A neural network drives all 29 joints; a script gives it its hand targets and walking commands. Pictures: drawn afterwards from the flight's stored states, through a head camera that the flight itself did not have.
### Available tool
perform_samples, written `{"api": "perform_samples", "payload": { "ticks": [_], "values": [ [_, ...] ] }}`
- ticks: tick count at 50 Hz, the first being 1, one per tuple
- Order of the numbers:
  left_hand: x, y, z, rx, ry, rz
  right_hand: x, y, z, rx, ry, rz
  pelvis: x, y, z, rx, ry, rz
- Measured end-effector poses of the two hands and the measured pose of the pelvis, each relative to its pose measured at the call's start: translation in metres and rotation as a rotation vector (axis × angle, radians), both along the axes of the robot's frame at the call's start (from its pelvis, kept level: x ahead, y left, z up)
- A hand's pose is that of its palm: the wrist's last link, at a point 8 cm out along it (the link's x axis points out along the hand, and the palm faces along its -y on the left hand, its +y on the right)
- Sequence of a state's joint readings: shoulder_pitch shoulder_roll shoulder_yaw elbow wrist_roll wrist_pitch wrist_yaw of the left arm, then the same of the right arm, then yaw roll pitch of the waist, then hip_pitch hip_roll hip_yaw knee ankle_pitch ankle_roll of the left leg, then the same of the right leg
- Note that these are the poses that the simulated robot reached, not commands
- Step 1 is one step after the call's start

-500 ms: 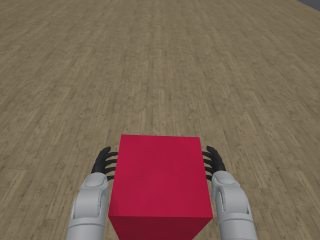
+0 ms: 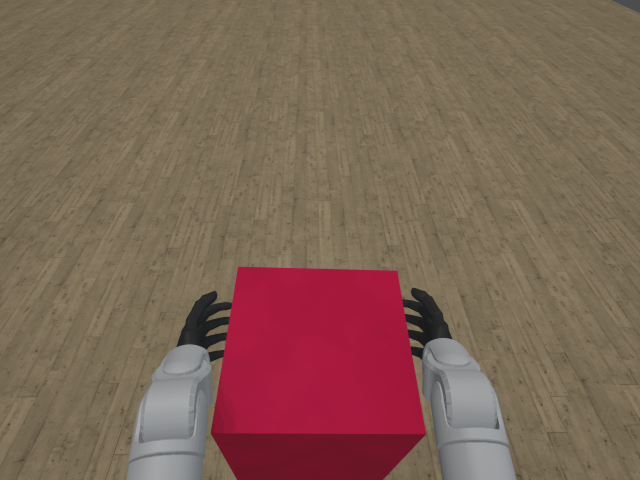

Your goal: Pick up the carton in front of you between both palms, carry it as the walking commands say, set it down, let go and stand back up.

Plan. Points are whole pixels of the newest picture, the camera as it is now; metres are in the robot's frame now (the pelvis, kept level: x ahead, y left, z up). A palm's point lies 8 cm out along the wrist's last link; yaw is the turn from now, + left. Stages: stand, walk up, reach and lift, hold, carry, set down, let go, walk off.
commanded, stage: carry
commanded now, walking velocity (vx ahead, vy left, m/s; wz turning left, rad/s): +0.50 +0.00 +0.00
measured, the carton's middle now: (314, 380) +0.28 +0.00 -0.04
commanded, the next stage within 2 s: none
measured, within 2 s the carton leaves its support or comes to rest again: neither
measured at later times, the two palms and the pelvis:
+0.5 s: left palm (218, 240) +0.50 +0.15 +0.03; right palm (397, 232) +0.50 -0.15 +0.03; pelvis +0.21 +0.00 +0.00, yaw +0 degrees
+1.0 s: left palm (234, 217) +0.55 +0.13 +0.03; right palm (403, 212) +0.56 -0.17 +0.03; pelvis +0.26 -0.02 -0.01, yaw +0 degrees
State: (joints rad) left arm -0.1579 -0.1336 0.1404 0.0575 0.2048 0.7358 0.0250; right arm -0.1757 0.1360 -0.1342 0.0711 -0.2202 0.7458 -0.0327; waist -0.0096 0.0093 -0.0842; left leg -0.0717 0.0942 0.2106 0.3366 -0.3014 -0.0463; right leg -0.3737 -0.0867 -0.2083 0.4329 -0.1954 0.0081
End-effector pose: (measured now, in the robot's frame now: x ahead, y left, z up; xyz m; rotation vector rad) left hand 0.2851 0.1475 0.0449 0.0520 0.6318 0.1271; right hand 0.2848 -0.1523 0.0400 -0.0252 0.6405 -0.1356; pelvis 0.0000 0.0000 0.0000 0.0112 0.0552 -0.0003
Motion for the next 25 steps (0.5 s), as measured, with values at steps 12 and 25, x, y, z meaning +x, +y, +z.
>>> {"api": "perform_samples", "payload": {
  "ticks": [12,25],
  "values": [
    [0.102,-0.010,-0.014,0.001,0.055,0.045,0.114,-0.010,-0.016,0.011,0.054,0.040,0.106,-0.020,0.010,0.016,0.022,0.028],
    [0.215,0.005,-0.020,-0.037,0.038,0.014,0.219,0.006,-0.009,-0.029,0.036,0.009,0.214,0.003,-0.003,0.003,0.003,-0.002]
  ]
}}
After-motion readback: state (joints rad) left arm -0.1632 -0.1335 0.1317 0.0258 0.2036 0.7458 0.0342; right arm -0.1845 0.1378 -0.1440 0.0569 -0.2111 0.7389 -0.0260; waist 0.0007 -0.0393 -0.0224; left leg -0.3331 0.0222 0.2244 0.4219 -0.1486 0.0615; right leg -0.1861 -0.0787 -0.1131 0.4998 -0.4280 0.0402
